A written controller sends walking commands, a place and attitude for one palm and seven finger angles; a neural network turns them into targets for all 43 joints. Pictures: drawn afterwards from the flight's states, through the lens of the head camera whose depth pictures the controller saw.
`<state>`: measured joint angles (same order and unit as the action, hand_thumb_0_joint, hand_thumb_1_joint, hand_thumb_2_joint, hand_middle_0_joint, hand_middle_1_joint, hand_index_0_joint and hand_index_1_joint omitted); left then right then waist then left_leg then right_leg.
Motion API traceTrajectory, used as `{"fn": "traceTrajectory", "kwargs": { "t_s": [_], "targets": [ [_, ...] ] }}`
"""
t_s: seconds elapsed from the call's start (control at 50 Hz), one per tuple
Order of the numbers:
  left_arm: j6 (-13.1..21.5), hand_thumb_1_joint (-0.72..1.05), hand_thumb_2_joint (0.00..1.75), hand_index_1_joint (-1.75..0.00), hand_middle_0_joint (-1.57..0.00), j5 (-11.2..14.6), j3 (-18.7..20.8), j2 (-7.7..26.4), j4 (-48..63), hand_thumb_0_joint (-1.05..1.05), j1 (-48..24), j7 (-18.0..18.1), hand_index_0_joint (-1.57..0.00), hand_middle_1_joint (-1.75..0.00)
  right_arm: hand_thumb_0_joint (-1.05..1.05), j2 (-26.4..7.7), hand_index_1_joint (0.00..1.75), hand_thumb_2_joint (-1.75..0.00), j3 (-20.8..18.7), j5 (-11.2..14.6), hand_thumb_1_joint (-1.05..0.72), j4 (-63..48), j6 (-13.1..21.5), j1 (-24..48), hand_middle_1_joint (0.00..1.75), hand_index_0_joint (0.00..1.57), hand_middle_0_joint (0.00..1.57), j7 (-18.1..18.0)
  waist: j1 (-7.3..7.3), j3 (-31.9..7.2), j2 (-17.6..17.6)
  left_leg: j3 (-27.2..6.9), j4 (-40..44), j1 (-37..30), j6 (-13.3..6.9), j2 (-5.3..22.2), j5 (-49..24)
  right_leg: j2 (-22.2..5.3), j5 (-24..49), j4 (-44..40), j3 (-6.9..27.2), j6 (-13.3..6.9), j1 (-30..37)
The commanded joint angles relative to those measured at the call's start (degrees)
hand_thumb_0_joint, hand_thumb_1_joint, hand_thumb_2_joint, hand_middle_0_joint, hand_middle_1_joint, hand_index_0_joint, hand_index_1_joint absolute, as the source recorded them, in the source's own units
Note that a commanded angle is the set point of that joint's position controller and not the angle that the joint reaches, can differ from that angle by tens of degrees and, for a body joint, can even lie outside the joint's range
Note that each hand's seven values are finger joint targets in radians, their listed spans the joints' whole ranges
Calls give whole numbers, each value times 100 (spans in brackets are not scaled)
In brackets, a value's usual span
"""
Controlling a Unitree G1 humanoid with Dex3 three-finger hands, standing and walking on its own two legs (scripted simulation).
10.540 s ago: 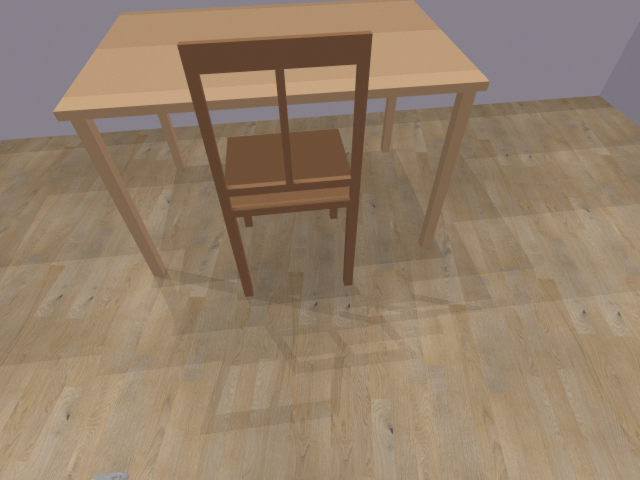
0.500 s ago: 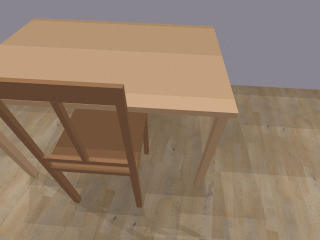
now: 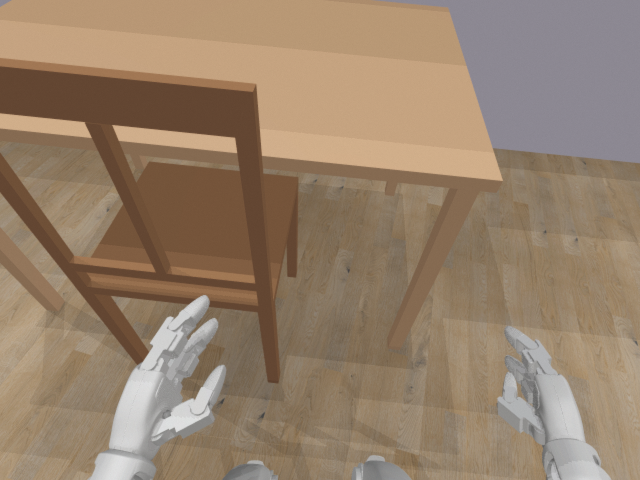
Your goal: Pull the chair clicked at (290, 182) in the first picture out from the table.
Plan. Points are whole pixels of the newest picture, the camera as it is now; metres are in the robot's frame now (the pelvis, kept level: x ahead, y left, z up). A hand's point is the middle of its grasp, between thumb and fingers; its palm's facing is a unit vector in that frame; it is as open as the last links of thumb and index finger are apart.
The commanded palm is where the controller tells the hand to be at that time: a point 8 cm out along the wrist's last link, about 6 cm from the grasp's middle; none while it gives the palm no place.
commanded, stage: raise the hand toward the chair's back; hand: left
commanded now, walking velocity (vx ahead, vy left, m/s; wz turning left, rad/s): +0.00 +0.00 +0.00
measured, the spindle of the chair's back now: (136, 209) +0.50 +0.33 +0.01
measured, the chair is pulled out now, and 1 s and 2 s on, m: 0.00 0.00 0.00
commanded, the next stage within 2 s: aim the fingers beside a spindle in 1.72 s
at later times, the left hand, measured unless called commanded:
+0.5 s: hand (161, 395) +0.21 +0.19 +0.03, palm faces -0.03 -1.00 -0.04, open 13.2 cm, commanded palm +0.18 +0.25 +0.03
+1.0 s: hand (141, 375) +0.22 +0.22 +0.04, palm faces -0.04 -1.00 -0.06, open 16.7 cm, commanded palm +0.21 +0.27 +0.04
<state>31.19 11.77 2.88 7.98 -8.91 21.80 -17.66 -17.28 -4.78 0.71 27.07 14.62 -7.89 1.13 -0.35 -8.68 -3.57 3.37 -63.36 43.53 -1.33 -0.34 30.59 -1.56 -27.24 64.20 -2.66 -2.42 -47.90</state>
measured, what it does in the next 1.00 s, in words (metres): stands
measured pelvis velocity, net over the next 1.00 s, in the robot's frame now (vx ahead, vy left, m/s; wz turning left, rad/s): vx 0.00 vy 0.02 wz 0.03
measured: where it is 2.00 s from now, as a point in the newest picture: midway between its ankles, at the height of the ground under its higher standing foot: outside the picture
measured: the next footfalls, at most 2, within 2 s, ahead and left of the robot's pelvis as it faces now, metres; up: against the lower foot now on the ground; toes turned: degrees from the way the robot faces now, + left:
none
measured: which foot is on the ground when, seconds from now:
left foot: down 0.00-1.00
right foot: down 0.00-1.00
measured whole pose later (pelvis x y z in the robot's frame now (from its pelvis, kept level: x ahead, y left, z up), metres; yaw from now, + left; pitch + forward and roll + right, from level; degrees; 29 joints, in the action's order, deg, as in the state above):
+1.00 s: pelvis +0.00 +0.02 -0.01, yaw +2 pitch +15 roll -3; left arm 19.4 15.2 10.1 15.6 0.9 19.8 -18.2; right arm -12.8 2.1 1.2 27.6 11.6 -12.0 -2.3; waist 0.3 -8.1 1.4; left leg -0.8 -68.0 51.0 -2.0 0.1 32.3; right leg -1.3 -27.2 63.5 -6.7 -1.4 -51.6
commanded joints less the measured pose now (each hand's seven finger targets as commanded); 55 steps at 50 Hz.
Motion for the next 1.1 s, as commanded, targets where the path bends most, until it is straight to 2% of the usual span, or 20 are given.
{"fn": "traceTrajectory", "kwargs": {
  "t_s": [0.0,0.02,0.04,0.06,0.08,0.14,0.2,0.22,0.24,0.28,0.34,0.38,0.44,0.52,0.64,0.74,0.76,0.8,1.0,1.08],
  "targets": [
    [29,43,70,-23,-15,177,657,779,2241,0,474,394,-15,-23,0,-331,30,-90,-51,25,-90,-1200,-81,91,30,20,20,-67,343,-1128,784,-266,532,365,16,-169,-1126,103,719,-701,377,-16,799],
    [110,41,69,-22,-15,116,581,807,2817,0,185,540,-15,-22,0,-309,30,-90,-41,11,-90,-1199,-89,-30,30,20,20,-110,197,-1258,964,-314,394,212,-10,-105,-1348,129,1013,-607,333,-3,674],
    [206,39,68,-22,-15,103,462,876,3289,0,-317,598,-15,-22,0,-339,30,-90,15,-48,-90,-1149,-111,-172,30,20,20,-151,-26,-1277,795,-441,252,208,-29,-56,-1445,204,1143,-450,265,9,458],
    [288,36,67,-22,-15,-5,437,922,3454,0,-356,632,-15,-22,0,-333,30,-90,26,-59,-90,-1080,-123,-210,30,20,20,-189,-38,-1350,927,-478,169,144,-35,-18,-1549,196,1182,-448,272,-1,372],
    [339,34,66,-21,-14,-20,179,748,3390,0,-328,600,-14,-21,0,-319,30,-90,85,-58,-90,-1014,-100,-249,30,20,20,-213,-195,-1212,991,-505,85,172,-49,4,-1463,198,1079,-484,246,16,175],
    [235,27,63,-20,-14,38,-91,708,2897,0,-578,242,-14,-20,0,-411,30,-90,204,-32,-90,-810,14,-242,30,20,20,-310,-440,-791,704,-654,-42,548,-81,48,-945,259,448,-564,167,37,-242],
    [-321,20,60,-19,-13,177,258,971,2392,0,-94,-65,-13,-19,0,-405,30,-90,208,70,-90,-787,66,-211,30,20,20,-392,-237,-1113,499,-614,61,843,-62,-3,-520,180,-188,-823,277,106,151],
    [-550,18,59,-19,-13,232,434,1049,2298,0,34,-103,-13,-19,0,-388,30,-90,209,111,-90,-798,56,-193,30,20,20,-414,-137,-1249,315,-618,137,860,-61,-11,-594,169,-161,-863,278,114,380],
    [-808,15,58,-18,-13,304,580,1118,2058,0,166,-158,-13,-18,0,-355,30,-90,222,126,-90,-810,25,-88,30,20,20,-430,-11,-1235,371,-608,205,915,-55,-27,-617,192,-215,-882,279,92,516],
    [-1069,11,56,-18,-12,407,933,1281,2413,0,158,-92,-12,-18,0,-295,30,-90,212,146,-90,-851,4,-60,30,20,20,-445,133,-1669,382,-596,335,734,-43,-46,-882,129,66,-899,239,118,888],
    [-1139,4,53,-16,-11,510,1077,1201,2338,0,195,145,-11,-16,0,-178,30,-90,243,116,-90,-808,17,66,30,20,20,-450,232,-1436,294,-619,445,743,-24,-40,-984,160,78,-909,159,96,903],
    [-932,-1,51,-16,-11,461,1005,1160,2494,0,61,270,-11,-16,0,-179,30,-90,238,87,-90,-746,70,-66,30,20,20,-440,156,-1368,367,-616,509,683,-14,-34,-910,137,-13,-925,133,99,785],
    [-675,-8,48,-15,-10,389,844,1111,2236,0,-76,294,-10,-15,0,-232,30,-90,237,72,-90,-695,140,-80,30,20,20,-439,62,-910,270,-651,533,817,-15,-25,-651,162,-303,-912,78,67,435],
    [-503,-17,44,-13,-9,369,818,1136,2163,0,95,211,-9,-13,0,-331,30,-90,175,83,-90,-675,210,-276,30,20,20,-440,18,-1096,353,-613,582,642,-32,-37,-717,140,-98,-898,36,87,450],
    [-536,-31,38,-11,-8,371,960,1347,2411,0,-77,207,-8,-11,0,-397,30,-90,151,78,-90,-703,155,-345,30,20,20,-440,61,-1215,786,-674,697,226,15,-19,-1273,202,531,-721,-121,15,475],
    [-615,-43,33,-9,-7,364,1015,1348,2189,0,-166,215,-7,-9,0,-418,30,-90,162,75,-90,-699,46,-397,30,20,20,-435,-26,-1043,569,-693,699,225,25,-5,-1295,245,619,-780,-156,37,463],
    [-603,-45,32,-9,-6,356,963,1319,2302,0,-248,166,-6,-9,0,-423,30,-90,184,76,-90,-735,35,-388,30,20,20,-420,-27,-1145,778,-683,710,135,34,-16,-1327,229,657,-787,-139,42,463],
    [-636,-50,30,-8,-6,361,980,1330,2323,0,-246,129,-6,-8,0,-409,30,-90,189,82,-90,-742,24,-393,30,20,20,-418,-33,-1200,794,-664,714,65,36,-16,-1410,219,765,-821,-140,54,542],
    [-842,-50,30,-8,-6,544,1263,1503,1985,0,-641,-190,-6,-8,0,-432,30,-90,263,104,-90,-703,-21,-416,30,20,20,-448,-67,-1202,598,-675,721,44,35,-5,-1504,248,907,-933,-131,72,694],
    [-856,-50,30,-8,-6,597,1371,1616,1930,0,-809,-264,-6,-8,0,-449,30,-90,286,110,-90,-658,3,-442,30,20,20,-453,-55,-1277,789,-677,754,-65,51,-2,-1634,243,1002,-938,-133,55,743]
  ]
}}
